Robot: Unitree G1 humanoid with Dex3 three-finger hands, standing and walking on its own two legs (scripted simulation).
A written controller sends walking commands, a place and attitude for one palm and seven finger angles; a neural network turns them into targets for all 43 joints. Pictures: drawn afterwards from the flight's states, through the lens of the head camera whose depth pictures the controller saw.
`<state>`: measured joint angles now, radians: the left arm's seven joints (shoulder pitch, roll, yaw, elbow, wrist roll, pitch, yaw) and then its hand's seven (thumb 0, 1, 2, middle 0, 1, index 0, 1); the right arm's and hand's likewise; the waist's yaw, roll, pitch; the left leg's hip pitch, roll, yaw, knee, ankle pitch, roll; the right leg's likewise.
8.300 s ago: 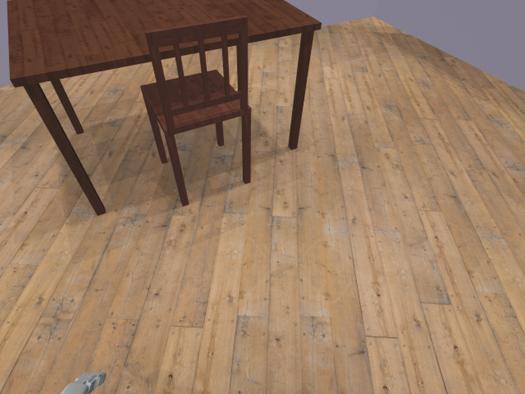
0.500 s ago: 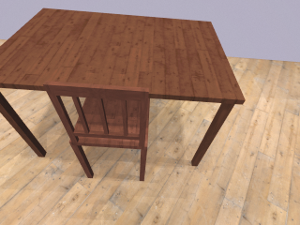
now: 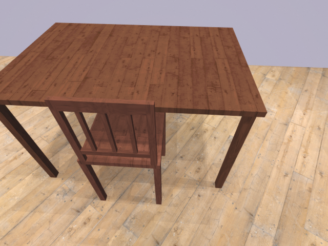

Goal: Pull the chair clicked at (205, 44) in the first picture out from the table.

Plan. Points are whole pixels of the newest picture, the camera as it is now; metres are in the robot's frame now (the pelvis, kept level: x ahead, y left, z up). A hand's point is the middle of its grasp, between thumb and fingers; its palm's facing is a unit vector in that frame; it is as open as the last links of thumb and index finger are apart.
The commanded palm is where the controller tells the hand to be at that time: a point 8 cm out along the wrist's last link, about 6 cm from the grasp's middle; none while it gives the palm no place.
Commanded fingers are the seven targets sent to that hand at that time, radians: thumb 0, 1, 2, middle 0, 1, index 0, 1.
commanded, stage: come to a stop and stand still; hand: left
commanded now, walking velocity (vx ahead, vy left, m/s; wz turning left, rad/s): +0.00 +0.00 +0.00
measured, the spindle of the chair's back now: (109, 133) +0.52 +0.24 -0.11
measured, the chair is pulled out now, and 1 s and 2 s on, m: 0.00 0.00 0.00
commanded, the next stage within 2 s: look again from close up in 0.58 s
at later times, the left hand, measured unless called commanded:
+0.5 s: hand out of the picture -0.04 +0.17 -0.17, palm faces +0.04 -0.99 -0.16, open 7.3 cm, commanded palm none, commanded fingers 0.00 0.90 0.90 -0.20 -0.30 -0.20 -0.30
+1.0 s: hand out of the picture -0.03 +0.23 -0.18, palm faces +0.01 -0.98 -0.19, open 7.3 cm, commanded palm none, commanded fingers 0.00 0.90 0.90 -0.20 -0.30 -0.20 -0.30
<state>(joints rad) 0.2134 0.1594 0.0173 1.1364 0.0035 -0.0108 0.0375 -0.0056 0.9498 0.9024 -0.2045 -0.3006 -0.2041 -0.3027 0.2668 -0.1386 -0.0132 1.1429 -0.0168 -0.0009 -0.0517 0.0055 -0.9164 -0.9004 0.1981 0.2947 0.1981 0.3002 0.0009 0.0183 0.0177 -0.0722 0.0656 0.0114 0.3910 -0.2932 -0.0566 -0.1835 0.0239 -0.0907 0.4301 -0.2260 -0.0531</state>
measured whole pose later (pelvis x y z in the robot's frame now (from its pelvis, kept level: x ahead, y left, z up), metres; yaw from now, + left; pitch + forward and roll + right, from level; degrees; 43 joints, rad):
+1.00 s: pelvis -0.04 +0.06 -0.01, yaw -1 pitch -3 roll +0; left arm 0.30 0.15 -0.01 1.10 0.02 -0.01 0.03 0.00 0.91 0.90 -0.20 -0.30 -0.20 -0.30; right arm 0.33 -0.15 0.01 1.06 -0.02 -0.02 -0.02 0.01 -0.92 -0.90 0.20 0.29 0.20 0.30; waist 0.00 -0.01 -0.02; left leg -0.16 -0.02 0.06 0.51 -0.30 0.03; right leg -0.25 -0.06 -0.04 0.50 -0.19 0.02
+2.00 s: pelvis -0.05 +0.05 +0.00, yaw +0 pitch -2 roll +0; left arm 0.34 0.11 0.00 1.10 0.02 -0.01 0.03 0.00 0.91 0.90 -0.20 -0.30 -0.20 -0.30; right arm 0.34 -0.10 0.01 1.13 -0.01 -0.02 -0.02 0.00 -0.90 -0.90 0.20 0.29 0.20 0.30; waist 0.00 -0.02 0.02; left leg -0.18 -0.01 0.04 0.47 -0.26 0.02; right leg -0.27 -0.05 -0.06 0.46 -0.16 0.01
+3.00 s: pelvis -0.04 +0.05 +0.00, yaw +0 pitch -2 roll +0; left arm 0.35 0.10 0.00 1.12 0.02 -0.02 0.03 0.00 0.91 0.90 -0.20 -0.30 -0.20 -0.30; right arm 0.33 -0.09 0.01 1.14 -0.01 -0.02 -0.03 0.00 -0.90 -0.90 0.20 0.29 0.20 0.30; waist 0.01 -0.02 0.01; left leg -0.15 -0.01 0.04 0.44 -0.26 0.02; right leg -0.25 -0.05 -0.05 0.44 -0.16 0.02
